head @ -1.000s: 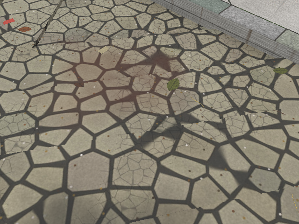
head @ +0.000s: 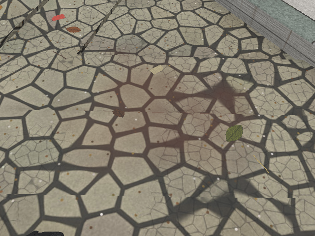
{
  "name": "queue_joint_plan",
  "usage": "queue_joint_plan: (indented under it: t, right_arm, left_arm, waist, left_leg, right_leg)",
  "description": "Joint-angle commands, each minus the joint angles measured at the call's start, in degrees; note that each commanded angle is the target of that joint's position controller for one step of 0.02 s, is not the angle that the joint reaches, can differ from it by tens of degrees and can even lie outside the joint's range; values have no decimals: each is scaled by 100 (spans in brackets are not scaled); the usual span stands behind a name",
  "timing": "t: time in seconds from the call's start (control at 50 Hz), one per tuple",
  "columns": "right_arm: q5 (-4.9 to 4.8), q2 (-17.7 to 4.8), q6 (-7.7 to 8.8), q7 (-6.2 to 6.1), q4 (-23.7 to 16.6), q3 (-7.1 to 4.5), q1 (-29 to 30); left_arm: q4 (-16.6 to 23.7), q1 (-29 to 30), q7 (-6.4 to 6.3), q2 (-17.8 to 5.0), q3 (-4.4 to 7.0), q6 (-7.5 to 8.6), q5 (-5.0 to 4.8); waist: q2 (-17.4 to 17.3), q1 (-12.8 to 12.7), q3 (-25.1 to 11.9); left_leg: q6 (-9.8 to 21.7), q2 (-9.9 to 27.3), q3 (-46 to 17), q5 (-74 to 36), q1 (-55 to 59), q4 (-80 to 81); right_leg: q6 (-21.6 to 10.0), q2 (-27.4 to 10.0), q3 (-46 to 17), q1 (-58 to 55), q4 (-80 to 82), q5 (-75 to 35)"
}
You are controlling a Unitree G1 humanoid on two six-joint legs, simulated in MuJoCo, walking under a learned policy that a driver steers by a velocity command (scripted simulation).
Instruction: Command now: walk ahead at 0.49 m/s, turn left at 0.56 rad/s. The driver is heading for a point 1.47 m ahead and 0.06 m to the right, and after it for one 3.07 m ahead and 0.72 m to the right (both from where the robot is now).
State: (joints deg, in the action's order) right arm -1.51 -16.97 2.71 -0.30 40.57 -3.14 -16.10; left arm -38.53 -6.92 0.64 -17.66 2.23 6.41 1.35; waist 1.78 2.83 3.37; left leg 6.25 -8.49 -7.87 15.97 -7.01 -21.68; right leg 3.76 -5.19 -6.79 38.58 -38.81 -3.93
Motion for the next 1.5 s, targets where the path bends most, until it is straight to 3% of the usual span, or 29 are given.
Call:
queue_joint_plan:
  t: [0.02, 0.12, 0.16, 0.18, 0.2, 0.22, 0.24, 0.28, 0.38, 0.46, 0.58, 0.64, 0.66, 0.68, 0.7, 0.72, 0.78, 0.84, 0.92, 1.1, 1.16, 1.2, 1.22, 1.24, 1.26, 1.28, 1.3, 1.36, 1.5]
  right_arm:
    - [-82, -939, 4, -119, -107, -285, -387]
    - [-3, -859, -79, -186, -9, -316, -445]
    - [28, -619, -85, -90, -61, -209, -377]
    - [150, -41, -63, -24, -36, -29, -1112]
    - [-113, -110, 7, 18, -76, 43, -1931]
    - [-224, -631, -31, -53, -85, -49, -1355]
    - [-125, -1004, -83, -91, -289, -155, -266]
    - [20, -846, -104, -116, -528, -173, 150]
    - [65, -286, -91, -37, -473, -81, 13]
    - [114, -19, 55, 98, -651, 75, 798]
    - [44, -196, 199, 251, -1047, 41, 1865]
    - [92, -668, 256, 233, -756, -190, 692]
    - [156, -1003, 250, 168, -519, -328, -255]
    - [284, -1555, 199, 107, -467, -463, -851]
    - [203, -1136, 154, 110, -444, -355, -940]
    - [162, -815, 132, 110, -393, -238, -654]
    - [158, -324, 222, 179, -361, -108, 317]
    - [199, -367, 380, 177, -194, -181, 596]
    - [237, -521, 485, 80, 60, -258, 505]
    - [-17, -963, 206, -43, 498, -441, -61]
    - [-82, -1164, 64, -58, 535, -501, -58]
    - [-75, -1074, 14, -33, 515, -433, 10]
    - [206, -574, 64, -19, 405, -269, -197]
    - [255, -191, 263, 43, 45, -80, -539]
    - [-24, -716, 462, 72, -105, -163, 160]
    - [-152, -841, 556, 63, -232, -174, 582]
    - [-40, -792, 566, 3, -186, -157, 679]
    - [219, -836, 432, 3, -86, -244, 496]
    - [225, -349, 426, 138, -369, -61, 1505]
  left_arm:
    - [560, 778, 87, -268, 55, 178, -50]
    - [529, 467, 118, -630, 199, 202, -167]
    - [280, -876, 80, -836, 331, 241, -94]
    - [212, -1530, 56, -1127, 392, 213, -59]
    - [-28, -2087, 87, -1413, 494, 132, -193]
    - [72, -1921, 77, -946, 424, 40, -222]
    - [146, -1461, 41, -542, 291, -12, -163]
    - [110, -811, 21, -500, 210, 1, -21]
    - [-301, -839, 44, -428, 218, 121, -129]
    - [-520, -922, 2, -609, 245, -6, -220]
    - [-1002, -1684, 5, -826, 270, -181, -315]
    - [-989, -1389, -50, -972, 288, -252, -328]
    - [-881, -1334, -59, -814, 215, -230, -257]
    - [-715, -1924, -26, -176, 8, -149, -206]
    - [-808, -2010, -6, -297, 12, -78, -251]
    - [-700, -1559, 3, -816, 197, -78, -417]
    - [-610, -1220, -53, -606, 253, -258, -304]
    - [-593, -1335, -76, -223, 203, -470, -297]
    - [-429, -956, -26, -271, 265, -421, -270]
    - [277, 468, 295, -196, 170, -462, -231]
    - [307, 151, 320, -358, 273, -502, -194]
    - [-105, -1326, 185, -815, 562, -549, -223]
    - [-277, -1926, 81, -1280, 675, -589, -294]
    - [-14, -1685, 118, -1805, 706, -489, -285]
    - [-34, -2029, 183, -1349, 619, -416, -277]
    - [-64, -1760, 165, -1086, 558, -336, -291]
    - [-1, -1270, 147, -882, 487, -293, -287]
    - [165, -699, 33, -595, 373, -266, -195]
    - [-77, -1095, -206, -911, 462, -362, -223]
  waist:
    - [-361, 293, -218]
    - [-759, -34, -310]
    - [-513, -714, -1249]
    - [656, -566, -2054]
    - [1968, -537, -2846]
    - [914, -785, -2335]
    - [54, -976, -1232]
    - [96, -618, -313]
    - [256, -229, -192]
    - [172, -475, -192]
    - [187, -745, 27]
    - [311, 79, -607]
    - [117, 490, -1292]
    - [-1094, 426, -2291]
    - [-1513, 464, -2811]
    - [-1133, 450, -1824]
    - [-830, -134, -572]
    - [-712, -394, -321]
    - [-480, -358, -196]
    - [-276, 91, 352]
    - [-325, -180, 17]
    - [-136, -951, -842]
    - [805, -948, -1276]
    - [1598, -477, -2107]
    - [620, -1016, -2455]
    - [375, -967, -1635]
    - [-84, -689, -1084]
    - [9, -239, -642]
    - [259, -564, -470]
  left_leg:
    - [495, 978, -749, -1579, -920, 250]
    - [362, 1327, -1641, -1625, 124, -1016]
    - [60, 914, -1318, -1748, -296, -2797]
    - [-179, 362, -862, 1202, -1742, -4627]
    - [-506, 44, -470, 2398, -3448, -6245]
    - [-603, 582, -439, 1650, -3990, -6499]
    - [-576, 764, -183, 1090, -3992, -6235]
    - [-629, 1110, -154, 433, -3618, -5773]
    - [-654, 1327, -21, -149, -3231, -4132]
    - [-689, 1344, 517, -1460, -2841, -2170]
    - [-432, 1080, 718, -1433, -2609, -941]
    - [-89, 849, 810, -1356, -866, -571]
    - [168, 1263, 461, -1596, 730, -760]
    - [1003, 2856, -1727, -864, 3012, -670]
    - [1229, 3257, -3010, -294, 3133, 2]
    - [951, 3028, -2251, -80, 2394, 199]
    - [601, 2426, -603, -859, 363, 857]
    - [645, 2355, 123, -1415, -319, 1373]
    - [507, 2216, 970, -2011, -63, 1382]
    - [173, 2599, 1600, -1666, 967, 734]
    - [3, 2569, 1813, -3619, 1239, -327]
    - [-329, 2139, 2142, -4209, 581, -2517]
    - [-588, 1739, 2080, -895, -1299, -4458]
    - [-984, 532, 1168, 2223, -3391, -6354]
    - [-873, 761, 323, 1905, -4091, -6340]
    - [-679, 1054, 296, 1351, -4351, -5856]
    - [-648, 1289, 324, 911, -4123, -5384]
    - [-816, 1523, 257, 105, -3059, -4148]
    - [-993, 835, 670, -2603, -1731, -1401]
  right_leg:
    - [-76, 587, 454, -1338, 1139, -1279]
    - [-366, 445, -35, -1436, 1411, -55]
    - [-700, 89, -80, -3504, 1178, -154]
    - [-1143, -1006, -1136, -5484, 475, -751]
    - [-2281, -2310, -3831, -6822, 1046, 927]
    - [-2039, -2127, -4006, -6326, 1717, 2985]
    - [-1592, -1645, -2982, -5209, 2097, 3241]
    - [-1605, -1333, -2107, -3536, 2327, 1704]
    - [-1601, -776, -433, -2987, 2739, -431]
    - [-1490, -483, 289, -3098, 2884, -773]
    - [-1384, -827, 148, -3882, 2638, -712]
    - [-1121, -673, 237, -3776, 1349, -2156]
    - [-935, -368, 381, -2953, 124, -1529]
    - [-504, 433, 751, -739, -2132, 947]
    - [-486, 652, 71, -51, -3025, 3724]
    - [-511, 363, -53, 383, -3370, 3451]
    - [-434, -197, 103, -103, -2723, 2343]
    - [-303, -261, 104, -483, -2359, 1838]
    - [-295, -240, -61, -198, -1343, 260]
    - [-659, -106, 438, -48, 740, 170]
    - [-920, 286, 941, -792, 778, 1142]
    - [-1282, 802, 1220, -2985, 1110, 825]
    - [-1617, -123, -142, -4819, 600, -258]
    - [-3013, -1352, -3378, -6379, 1199, -40]
    - [-2978, -1459, -3703, -6630, 1939, 862]
    - [-2653, -1228, -2954, -6066, 2061, 1005]
    - [-2392, -986, -2385, -5156, 2067, 598]
    - [-2160, -568, -1500, -3618, 2293, -856]
    - [-1575, 161, -677, -2293, 2254, -557]
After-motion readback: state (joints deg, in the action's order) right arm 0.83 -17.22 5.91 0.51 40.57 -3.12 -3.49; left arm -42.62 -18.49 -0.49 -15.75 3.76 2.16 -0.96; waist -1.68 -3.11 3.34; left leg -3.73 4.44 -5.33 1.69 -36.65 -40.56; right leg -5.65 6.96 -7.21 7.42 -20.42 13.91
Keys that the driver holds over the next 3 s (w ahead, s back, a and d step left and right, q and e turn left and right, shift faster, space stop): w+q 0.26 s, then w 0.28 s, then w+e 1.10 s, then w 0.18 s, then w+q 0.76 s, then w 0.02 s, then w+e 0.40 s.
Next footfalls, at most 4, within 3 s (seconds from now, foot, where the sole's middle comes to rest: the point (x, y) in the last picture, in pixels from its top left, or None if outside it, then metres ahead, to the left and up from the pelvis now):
0.16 right None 0.31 -0.14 -0.81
0.66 left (114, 216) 0.53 0.17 -0.81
1.22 right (163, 157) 0.83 -0.06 -0.85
1.66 left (139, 105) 1.18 0.05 -0.86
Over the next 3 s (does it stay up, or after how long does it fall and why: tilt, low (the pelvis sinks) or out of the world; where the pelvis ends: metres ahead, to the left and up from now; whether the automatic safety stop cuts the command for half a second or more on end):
stays up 1.64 -0.12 -0.11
